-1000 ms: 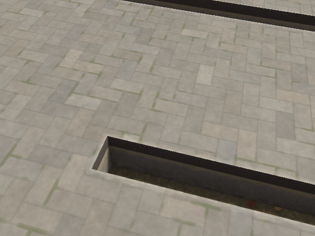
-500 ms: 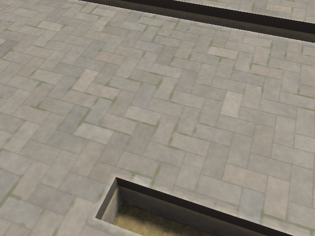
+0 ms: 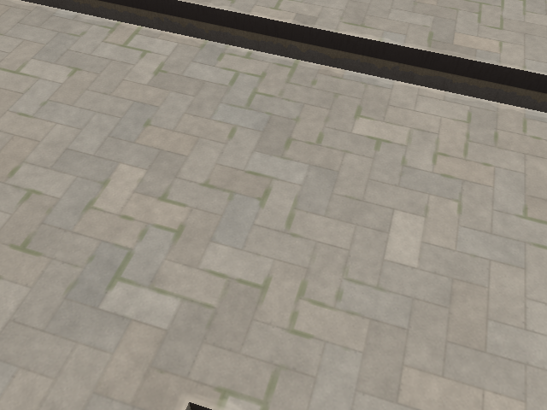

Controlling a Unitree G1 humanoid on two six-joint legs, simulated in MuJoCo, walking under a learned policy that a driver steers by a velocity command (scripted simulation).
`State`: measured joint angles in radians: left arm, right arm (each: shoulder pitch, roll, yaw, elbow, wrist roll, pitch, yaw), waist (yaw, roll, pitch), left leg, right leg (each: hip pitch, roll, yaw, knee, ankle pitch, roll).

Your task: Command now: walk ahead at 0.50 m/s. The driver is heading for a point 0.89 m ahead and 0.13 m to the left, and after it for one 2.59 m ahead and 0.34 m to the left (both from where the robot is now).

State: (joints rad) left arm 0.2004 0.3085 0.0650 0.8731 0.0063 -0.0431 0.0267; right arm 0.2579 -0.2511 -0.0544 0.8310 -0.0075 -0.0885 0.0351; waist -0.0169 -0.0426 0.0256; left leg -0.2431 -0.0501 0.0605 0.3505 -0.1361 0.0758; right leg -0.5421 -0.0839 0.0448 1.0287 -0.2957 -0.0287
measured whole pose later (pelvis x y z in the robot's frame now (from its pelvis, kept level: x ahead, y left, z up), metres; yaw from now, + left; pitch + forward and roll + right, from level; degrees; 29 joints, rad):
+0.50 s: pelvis +0.29 -0.12 -0.05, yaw +1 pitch +4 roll -1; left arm 0.00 0.24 0.04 0.76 -0.01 -0.09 -0.05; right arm 0.51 -0.28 -0.08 0.95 0.03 -0.05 -0.05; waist -0.08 0.01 0.02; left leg 0.13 0.18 0.00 0.44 -0.53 -0.07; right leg -0.63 -0.04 0.00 0.61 -0.08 0.01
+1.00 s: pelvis +0.58 -0.11 -0.02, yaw +18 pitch +0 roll -2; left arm 0.28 0.28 0.06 0.91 -0.01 -0.04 0.01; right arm 0.17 -0.26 -0.07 0.73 0.01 -0.02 0.08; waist 0.04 -0.01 0.02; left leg -0.62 0.07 0.10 0.67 -0.03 0.11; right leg 0.17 -0.05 -0.31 0.22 -0.37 0.07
